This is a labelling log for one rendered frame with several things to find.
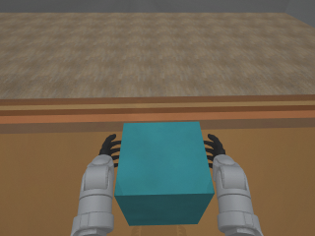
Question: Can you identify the robot right forearm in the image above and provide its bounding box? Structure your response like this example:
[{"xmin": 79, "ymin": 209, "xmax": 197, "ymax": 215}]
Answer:
[{"xmin": 212, "ymin": 154, "xmax": 264, "ymax": 236}]

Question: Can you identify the robot left forearm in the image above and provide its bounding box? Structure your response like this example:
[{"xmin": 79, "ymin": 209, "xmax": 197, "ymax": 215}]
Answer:
[{"xmin": 70, "ymin": 154, "xmax": 115, "ymax": 236}]

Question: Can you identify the carton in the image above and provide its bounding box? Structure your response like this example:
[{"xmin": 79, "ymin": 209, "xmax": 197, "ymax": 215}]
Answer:
[{"xmin": 114, "ymin": 121, "xmax": 215, "ymax": 226}]

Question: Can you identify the robot right hand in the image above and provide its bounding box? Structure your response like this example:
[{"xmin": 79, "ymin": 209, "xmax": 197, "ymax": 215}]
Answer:
[{"xmin": 203, "ymin": 134, "xmax": 225, "ymax": 168}]

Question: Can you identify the robot left hand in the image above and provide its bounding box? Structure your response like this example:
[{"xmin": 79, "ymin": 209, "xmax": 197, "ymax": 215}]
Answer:
[{"xmin": 99, "ymin": 134, "xmax": 122, "ymax": 168}]

